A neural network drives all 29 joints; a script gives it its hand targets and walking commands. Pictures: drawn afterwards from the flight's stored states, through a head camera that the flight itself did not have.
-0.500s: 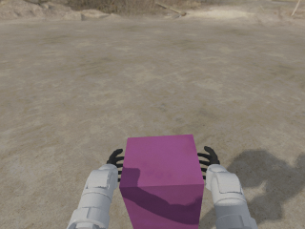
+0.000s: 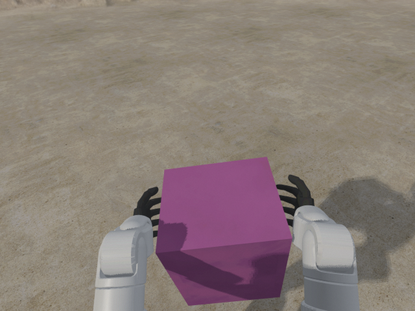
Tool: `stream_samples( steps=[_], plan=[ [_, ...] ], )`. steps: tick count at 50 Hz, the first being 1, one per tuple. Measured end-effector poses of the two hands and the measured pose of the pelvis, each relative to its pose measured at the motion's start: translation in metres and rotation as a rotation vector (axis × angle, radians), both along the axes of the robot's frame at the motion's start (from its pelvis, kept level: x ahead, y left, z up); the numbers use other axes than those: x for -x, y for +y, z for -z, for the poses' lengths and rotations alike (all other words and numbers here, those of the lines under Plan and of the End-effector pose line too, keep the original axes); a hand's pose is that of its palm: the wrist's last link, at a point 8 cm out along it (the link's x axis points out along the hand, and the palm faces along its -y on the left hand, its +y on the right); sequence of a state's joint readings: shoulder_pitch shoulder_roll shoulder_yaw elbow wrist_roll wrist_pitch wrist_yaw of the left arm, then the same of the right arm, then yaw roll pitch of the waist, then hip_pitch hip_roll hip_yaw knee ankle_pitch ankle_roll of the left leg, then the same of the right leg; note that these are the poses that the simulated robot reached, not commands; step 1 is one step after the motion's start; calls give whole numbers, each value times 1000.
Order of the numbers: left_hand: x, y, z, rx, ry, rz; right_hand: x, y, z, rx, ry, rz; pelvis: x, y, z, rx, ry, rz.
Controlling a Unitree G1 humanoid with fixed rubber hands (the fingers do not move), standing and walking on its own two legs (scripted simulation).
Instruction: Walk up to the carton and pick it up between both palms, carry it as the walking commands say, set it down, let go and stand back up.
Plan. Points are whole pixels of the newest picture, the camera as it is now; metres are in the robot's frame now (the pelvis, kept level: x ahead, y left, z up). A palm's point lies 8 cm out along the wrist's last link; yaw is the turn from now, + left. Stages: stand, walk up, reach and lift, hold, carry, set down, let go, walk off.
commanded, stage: carry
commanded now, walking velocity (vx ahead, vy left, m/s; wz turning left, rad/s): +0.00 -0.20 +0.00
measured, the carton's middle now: (224, 236) +0.29 -0.01 +0.03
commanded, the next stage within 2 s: none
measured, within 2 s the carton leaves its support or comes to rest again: neither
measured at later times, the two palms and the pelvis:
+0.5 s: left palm (156, 256) +0.21 +0.10 +0.10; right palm (331, 233) +0.24 -0.18 +0.12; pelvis -0.03 -0.06 +0.00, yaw +2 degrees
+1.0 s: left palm (221, 283) +0.17 +0.00 +0.10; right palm (413, 267) +0.19 -0.29 +0.10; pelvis -0.08 -0.15 +0.00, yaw +2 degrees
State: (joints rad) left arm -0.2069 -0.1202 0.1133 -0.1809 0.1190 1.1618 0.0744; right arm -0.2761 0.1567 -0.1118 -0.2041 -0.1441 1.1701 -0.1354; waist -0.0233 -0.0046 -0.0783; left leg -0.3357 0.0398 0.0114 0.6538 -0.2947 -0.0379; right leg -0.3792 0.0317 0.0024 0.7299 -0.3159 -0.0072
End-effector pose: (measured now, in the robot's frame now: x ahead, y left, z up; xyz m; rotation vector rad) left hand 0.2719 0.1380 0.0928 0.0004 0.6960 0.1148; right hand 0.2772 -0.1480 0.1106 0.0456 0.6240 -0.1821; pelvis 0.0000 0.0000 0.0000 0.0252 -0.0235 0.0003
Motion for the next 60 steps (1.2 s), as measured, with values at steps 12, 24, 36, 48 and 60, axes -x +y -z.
stream_samples(
  steps=[12, 24, 36, 48, 60],
  plan=[
    [32, -11, -11, 33, -17, -91, 14, -10, -13, 10, -16, -74, 13, -29, -3, 18, 36, -55],
    [60, -29, -3, 49, 19, -107, 39, -27, -6, 36, 21, -94, 33, -52, -2, 36, 43, -41],
    [71, -87, -5, 26, 20, -64, 64, -87, 0, 15, 23, -52, 52, -98, -1, 32, 55, -52],
    [100, -129, -2, 13, 13, -89, 86, -129, 7, 5, 18, -81, 75, -145, 4, 11, 38, -34],
    [128, -163, 12, 61, 45, -98, 112, -162, 9, 54, 51, -90, 104, -184, 2, 33, 69, -66]
  ],
)
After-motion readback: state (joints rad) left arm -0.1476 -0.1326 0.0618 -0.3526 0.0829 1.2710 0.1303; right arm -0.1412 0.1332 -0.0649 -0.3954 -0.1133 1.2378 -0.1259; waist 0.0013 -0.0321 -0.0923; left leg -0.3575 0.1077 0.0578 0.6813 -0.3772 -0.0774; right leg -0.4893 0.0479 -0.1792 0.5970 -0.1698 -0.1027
